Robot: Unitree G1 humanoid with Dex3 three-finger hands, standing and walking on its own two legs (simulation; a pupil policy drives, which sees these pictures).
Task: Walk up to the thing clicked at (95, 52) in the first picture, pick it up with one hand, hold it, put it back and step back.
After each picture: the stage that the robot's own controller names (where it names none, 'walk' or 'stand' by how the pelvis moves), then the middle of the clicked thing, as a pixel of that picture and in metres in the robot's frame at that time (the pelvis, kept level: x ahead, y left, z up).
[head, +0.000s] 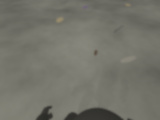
stand; (95, 52) +1.40 -0.13 -0.72
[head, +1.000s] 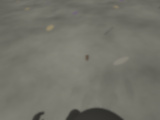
walk; (87, 57) +1.27 +0.16 -0.70
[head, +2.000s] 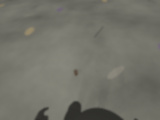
walk; (75, 72) +0.77 +0.29 -0.71
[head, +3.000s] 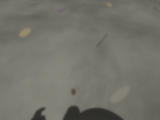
walk; (73, 92) +0.43 +0.20 -0.70
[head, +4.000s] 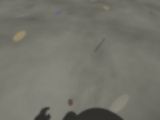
stand; (70, 102) +0.30 +0.19 -0.72
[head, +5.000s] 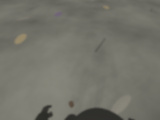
stand; (71, 104) +0.29 +0.20 -0.73
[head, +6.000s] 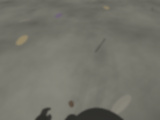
stand; (71, 104) +0.29 +0.22 -0.73
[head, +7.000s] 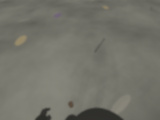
stand; (70, 104) +0.28 +0.22 -0.73
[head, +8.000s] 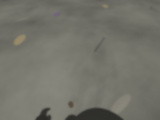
go down; (70, 104) +0.27 +0.22 -0.73
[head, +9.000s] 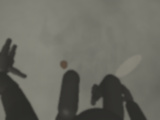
go down; (64, 65) +0.38 +0.21 -0.34
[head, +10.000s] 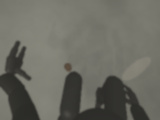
approach; (68, 67) +0.38 +0.20 -0.32
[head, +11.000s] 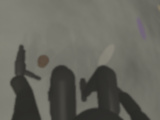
close in; (42, 61) +0.38 +0.23 -0.22
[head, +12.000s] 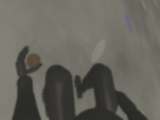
close; (33, 61) +0.38 +0.24 -0.22
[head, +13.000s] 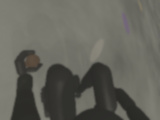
lift; (32, 61) +0.37 +0.23 -0.22
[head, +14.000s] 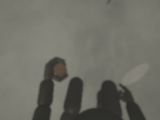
lift; (61, 71) +0.31 +0.20 -0.02
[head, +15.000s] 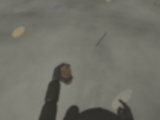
hold; (67, 76) +0.31 +0.17 +0.02
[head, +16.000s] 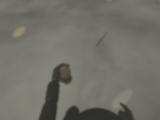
hold; (66, 76) +0.31 +0.17 +0.01
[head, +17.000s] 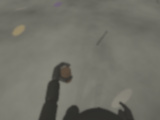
hold; (66, 75) +0.32 +0.17 +0.01
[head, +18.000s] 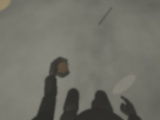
crouch; (63, 69) +0.35 +0.19 -0.04
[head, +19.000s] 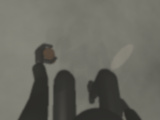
lower; (50, 56) +0.42 +0.23 -0.15
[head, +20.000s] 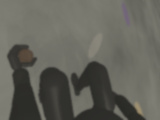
lower; (26, 57) +0.40 +0.24 -0.23
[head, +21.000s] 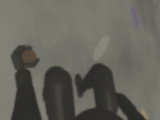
lower; (29, 58) +0.38 +0.26 -0.23
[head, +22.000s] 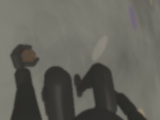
lower; (28, 57) +0.39 +0.26 -0.23
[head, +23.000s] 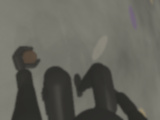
lower; (30, 58) +0.38 +0.25 -0.23
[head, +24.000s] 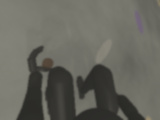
withdraw; (47, 65) +0.35 +0.18 -0.23
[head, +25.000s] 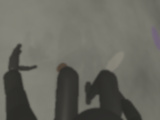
stand; (61, 68) +0.35 +0.15 -0.25
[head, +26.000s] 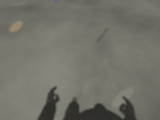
stand; (74, 100) +0.27 +0.13 -0.62
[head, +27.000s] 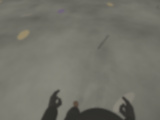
stand; (75, 104) +0.28 +0.13 -0.66
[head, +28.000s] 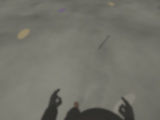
stand; (76, 105) +0.27 +0.12 -0.66
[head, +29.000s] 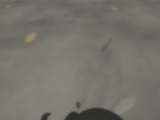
walk; (78, 105) +0.29 +0.13 -0.72
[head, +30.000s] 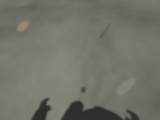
walk; (83, 90) +0.39 +0.06 -0.70
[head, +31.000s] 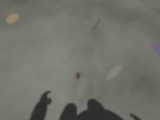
walk; (77, 75) +0.60 +0.09 -0.70
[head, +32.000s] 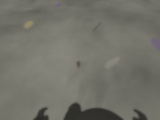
stand; (78, 64) +0.93 +0.21 -0.70
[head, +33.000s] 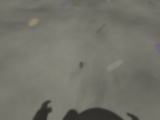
stand; (81, 65) +0.93 +0.15 -0.71
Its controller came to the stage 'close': yes
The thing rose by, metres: 0.73
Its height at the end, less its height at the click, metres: +0.00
